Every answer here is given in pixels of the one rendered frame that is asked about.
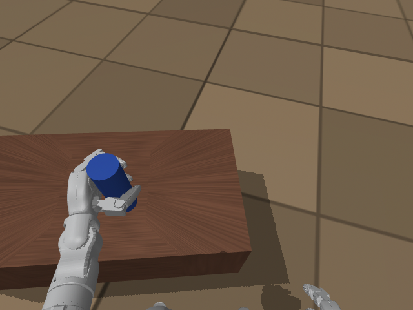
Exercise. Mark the left robot arm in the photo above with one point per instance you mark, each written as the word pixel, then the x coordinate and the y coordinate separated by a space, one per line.
pixel 74 282

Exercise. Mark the can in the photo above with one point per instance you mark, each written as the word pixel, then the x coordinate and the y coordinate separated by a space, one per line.
pixel 108 175

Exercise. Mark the left robot hand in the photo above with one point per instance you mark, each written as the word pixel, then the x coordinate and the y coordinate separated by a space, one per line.
pixel 83 196

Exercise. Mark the right robot hand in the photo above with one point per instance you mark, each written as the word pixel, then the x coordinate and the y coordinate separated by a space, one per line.
pixel 320 297

